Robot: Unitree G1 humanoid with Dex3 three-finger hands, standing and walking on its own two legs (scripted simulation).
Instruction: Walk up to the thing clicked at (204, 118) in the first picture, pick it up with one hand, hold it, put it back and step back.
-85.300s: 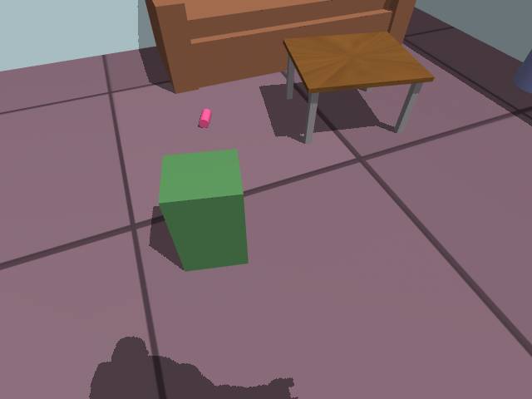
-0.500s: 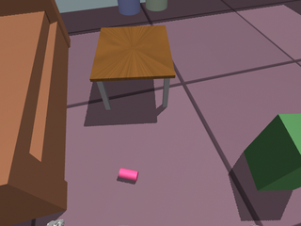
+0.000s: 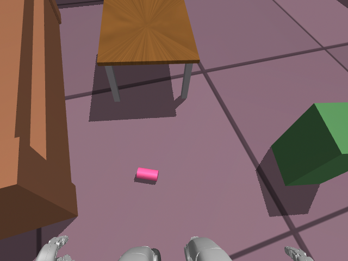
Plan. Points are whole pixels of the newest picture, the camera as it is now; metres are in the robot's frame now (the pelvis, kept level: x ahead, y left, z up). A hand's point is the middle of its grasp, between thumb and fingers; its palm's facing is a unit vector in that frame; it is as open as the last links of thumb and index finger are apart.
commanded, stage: step back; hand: left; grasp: from above
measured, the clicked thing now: (147, 174) +0.55 +0.12 -0.74
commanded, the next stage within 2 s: none
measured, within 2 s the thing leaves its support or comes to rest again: neither
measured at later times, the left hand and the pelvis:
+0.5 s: hand out of the picture -0.02 +0.23 -0.13, palm faces +0.00 -0.92 -0.39, open 7.4 cm; pelvis -0.12 -0.03 +0.00, yaw +0 degrees
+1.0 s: hand out of the picture -0.20 +0.24 -0.16, palm faces -0.01 -0.91 -0.42, open 7.4 cm; pelvis -0.29 -0.05 -0.01, yaw -2 degrees
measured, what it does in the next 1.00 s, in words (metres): walks backwards: right foot, then left foot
